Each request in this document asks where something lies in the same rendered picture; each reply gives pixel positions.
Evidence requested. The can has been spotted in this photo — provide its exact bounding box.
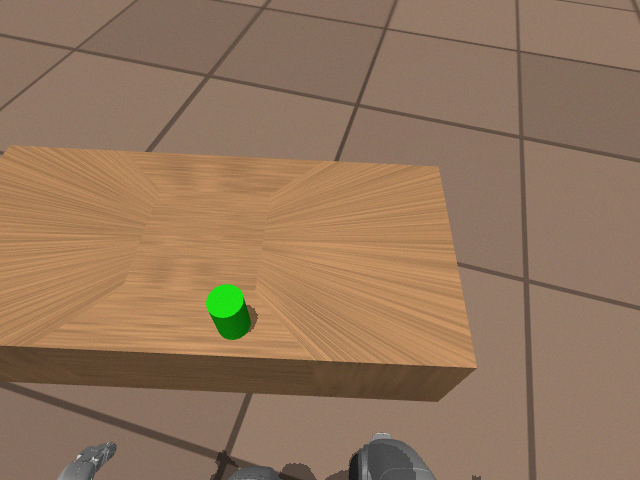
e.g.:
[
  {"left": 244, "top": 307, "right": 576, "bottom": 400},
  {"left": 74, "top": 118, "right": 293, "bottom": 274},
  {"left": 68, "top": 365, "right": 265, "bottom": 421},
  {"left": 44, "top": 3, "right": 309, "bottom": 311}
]
[{"left": 206, "top": 284, "right": 251, "bottom": 340}]

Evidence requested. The left robot hand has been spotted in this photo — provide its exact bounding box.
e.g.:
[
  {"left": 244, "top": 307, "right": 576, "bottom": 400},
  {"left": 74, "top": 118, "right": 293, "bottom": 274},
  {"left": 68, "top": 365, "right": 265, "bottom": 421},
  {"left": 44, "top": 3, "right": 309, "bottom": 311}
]
[{"left": 57, "top": 442, "right": 117, "bottom": 480}]

